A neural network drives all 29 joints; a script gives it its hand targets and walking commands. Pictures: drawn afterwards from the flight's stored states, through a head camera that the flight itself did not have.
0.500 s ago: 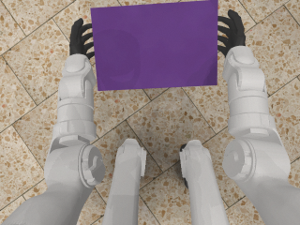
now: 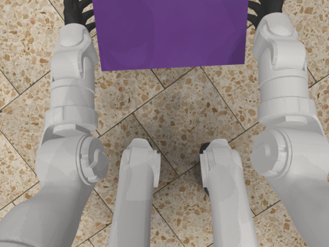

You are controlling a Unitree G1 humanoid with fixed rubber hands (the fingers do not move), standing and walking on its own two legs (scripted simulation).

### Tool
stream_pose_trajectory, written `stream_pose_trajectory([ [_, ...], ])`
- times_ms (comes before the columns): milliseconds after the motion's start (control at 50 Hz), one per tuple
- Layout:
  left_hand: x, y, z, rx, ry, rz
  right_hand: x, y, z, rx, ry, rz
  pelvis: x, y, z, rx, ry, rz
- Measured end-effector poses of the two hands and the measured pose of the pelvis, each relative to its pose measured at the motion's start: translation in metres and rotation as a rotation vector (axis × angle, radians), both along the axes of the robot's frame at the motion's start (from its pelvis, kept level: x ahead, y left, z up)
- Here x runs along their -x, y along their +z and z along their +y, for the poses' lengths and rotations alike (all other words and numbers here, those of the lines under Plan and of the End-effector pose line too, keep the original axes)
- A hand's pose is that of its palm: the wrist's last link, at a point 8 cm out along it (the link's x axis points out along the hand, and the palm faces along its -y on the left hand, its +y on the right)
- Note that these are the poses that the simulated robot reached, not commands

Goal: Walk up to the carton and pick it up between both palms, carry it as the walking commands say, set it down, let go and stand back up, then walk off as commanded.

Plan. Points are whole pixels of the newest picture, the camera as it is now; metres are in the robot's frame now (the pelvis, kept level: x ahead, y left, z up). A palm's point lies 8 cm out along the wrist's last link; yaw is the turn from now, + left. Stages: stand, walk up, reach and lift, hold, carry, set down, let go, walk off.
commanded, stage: set down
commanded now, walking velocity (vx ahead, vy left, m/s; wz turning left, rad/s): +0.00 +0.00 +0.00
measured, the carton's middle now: (170, 28) +0.56 +0.03 -0.22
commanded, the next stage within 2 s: none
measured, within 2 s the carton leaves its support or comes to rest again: rests again in 1.12 s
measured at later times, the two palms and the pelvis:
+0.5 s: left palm (90, 29) +0.55 +0.21 -0.20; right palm (245, 19) +0.58 -0.14 -0.21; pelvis +0.00 +0.00 -0.05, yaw +1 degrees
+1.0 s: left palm (92, 35) +0.55 +0.22 -0.23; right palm (240, 20) +0.58 -0.14 -0.23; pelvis +0.00 -0.01 -0.08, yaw +0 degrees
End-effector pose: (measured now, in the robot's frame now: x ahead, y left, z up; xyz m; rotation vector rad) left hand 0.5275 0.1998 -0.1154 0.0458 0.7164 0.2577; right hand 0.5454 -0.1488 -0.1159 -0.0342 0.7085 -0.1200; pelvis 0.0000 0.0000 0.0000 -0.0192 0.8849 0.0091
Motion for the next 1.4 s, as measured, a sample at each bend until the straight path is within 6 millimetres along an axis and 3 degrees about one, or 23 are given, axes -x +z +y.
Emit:
stream_pose_trajectory([
  [140,-0.007,-0.028,-0.004,0.011,-0.052,-0.002,-0.005,-0.032,-0.007,0.0,-0.005,0.0,0.002,-0.016,-0.002,-0.002,-0.012,-0.005],
  [420,-0.019,-0.07,0.011,-0.03,0.011,-0.02,-0.026,-0.077,0.012,-0.003,0.028,-0.023,0.005,-0.045,-0.005,-0.015,-0.007,-0.112],
  [620,-0.027,-0.108,0.004,0.014,-0.054,0.0,-0.031,-0.111,-0.001,0.0,0.013,-0.001,0.0,-0.065,-0.003,-0.012,-0.016,-0.147],
  [820,-0.03,-0.114,0.01,0.035,-0.052,-0.036,-0.042,-0.115,0.004,0.007,0.01,-0.035,0.006,-0.075,-0.006,-0.022,-0.032,-0.257],
  [1060,-0.02,-0.117,0.018,0.023,-0.063,0.031,-0.036,-0.12,0.009,-0.012,0.05,0.026,0.003,-0.08,-0.008,-0.024,-0.026,-0.202],
  [1400,-0.026,-0.124,0.019,0.043,-0.074,0.016,-0.042,-0.126,0.01,-0.016,0.054,0.005,-0.002,-0.08,-0.006,-0.017,-0.025,-0.186],
])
